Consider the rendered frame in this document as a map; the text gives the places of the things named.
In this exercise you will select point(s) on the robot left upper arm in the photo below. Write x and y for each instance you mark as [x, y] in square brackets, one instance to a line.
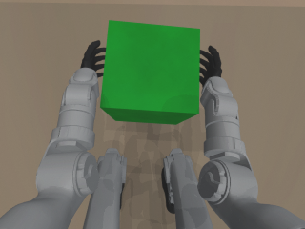
[63, 181]

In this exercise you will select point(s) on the robot right upper arm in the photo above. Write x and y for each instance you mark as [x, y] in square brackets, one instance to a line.
[231, 190]

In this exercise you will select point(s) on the right robot foot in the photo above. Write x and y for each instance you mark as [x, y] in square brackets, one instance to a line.
[170, 206]

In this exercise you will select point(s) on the left robot forearm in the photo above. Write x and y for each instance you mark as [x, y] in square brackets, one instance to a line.
[74, 130]

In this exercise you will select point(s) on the right robot forearm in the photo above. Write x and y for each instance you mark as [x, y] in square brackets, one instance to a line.
[223, 140]

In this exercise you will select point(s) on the robot left shin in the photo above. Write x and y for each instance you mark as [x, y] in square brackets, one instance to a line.
[111, 151]

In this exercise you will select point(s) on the right robot hand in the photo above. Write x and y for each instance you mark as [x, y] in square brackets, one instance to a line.
[213, 67]

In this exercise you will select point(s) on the left robot hand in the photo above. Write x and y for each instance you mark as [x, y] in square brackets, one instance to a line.
[90, 57]

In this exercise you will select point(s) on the carton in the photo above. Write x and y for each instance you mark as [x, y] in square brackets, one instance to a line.
[151, 73]

